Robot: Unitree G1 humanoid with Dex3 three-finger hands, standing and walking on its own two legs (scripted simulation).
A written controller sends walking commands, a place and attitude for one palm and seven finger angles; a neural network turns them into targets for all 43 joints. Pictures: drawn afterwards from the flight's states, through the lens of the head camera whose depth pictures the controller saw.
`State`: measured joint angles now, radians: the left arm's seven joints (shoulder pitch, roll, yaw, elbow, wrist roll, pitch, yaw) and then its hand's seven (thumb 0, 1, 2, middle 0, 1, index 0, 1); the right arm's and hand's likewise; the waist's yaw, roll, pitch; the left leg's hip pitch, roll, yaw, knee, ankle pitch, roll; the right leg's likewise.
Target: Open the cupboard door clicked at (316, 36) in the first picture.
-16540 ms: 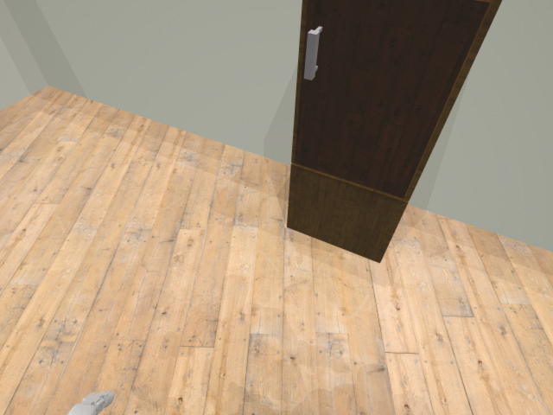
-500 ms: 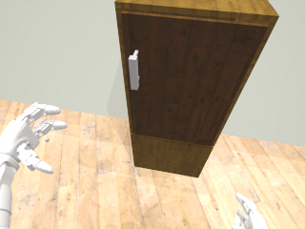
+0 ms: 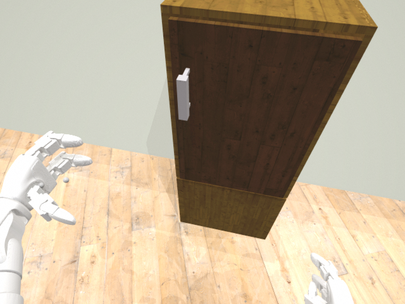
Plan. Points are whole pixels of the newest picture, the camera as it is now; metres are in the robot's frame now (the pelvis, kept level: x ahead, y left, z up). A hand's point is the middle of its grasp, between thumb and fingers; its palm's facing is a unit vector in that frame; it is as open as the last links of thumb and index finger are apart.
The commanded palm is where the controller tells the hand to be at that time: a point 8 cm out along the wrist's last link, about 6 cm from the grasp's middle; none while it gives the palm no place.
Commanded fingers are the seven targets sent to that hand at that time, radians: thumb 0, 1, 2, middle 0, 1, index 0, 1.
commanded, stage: move the hooked fingers beside the handle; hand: left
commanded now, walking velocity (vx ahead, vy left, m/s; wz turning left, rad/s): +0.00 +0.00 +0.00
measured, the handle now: (185, 94) +0.59 +0.09 +0.10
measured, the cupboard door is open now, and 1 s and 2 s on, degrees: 0 0 0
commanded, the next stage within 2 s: none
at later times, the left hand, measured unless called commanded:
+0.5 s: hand (103, 144) +0.39 +0.24 +0.11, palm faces -0.14 -0.99 +0.00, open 14.0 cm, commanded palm +0.37 +0.28 +0.11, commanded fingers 0.00 -0.50 0.30 -0.30 -1.20 -0.30 -1.20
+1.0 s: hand (137, 121) +0.46 +0.19 +0.11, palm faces -0.15 -0.99 +0.01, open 14.0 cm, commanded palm +0.45 +0.24 +0.11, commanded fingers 0.00 -0.50 0.30 -0.30 -1.20 -0.30 -1.20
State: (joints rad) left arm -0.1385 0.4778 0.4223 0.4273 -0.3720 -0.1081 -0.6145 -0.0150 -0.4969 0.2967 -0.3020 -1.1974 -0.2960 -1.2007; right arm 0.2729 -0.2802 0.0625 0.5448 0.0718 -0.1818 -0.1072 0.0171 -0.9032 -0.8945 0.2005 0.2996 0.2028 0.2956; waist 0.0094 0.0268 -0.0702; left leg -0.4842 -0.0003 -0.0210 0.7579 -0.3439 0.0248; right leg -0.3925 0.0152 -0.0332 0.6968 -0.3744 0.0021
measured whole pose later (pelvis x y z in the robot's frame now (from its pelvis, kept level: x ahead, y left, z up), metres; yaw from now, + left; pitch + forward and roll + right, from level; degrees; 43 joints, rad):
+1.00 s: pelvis +0.01 +0.00 -0.01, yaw -2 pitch +12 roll -2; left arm -0.78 0.50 0.32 1.04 -0.19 -0.23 -0.43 -0.01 -0.50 0.30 -0.30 -1.20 -0.30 -1.20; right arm 0.35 -0.28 0.04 0.62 0.05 -0.02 -0.06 0.01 -0.91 -0.89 0.20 0.30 0.20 0.30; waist -0.10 0.01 -0.08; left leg -0.66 0.01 0.00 0.82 -0.37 0.02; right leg -0.58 0.02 -0.01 0.78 -0.40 0.00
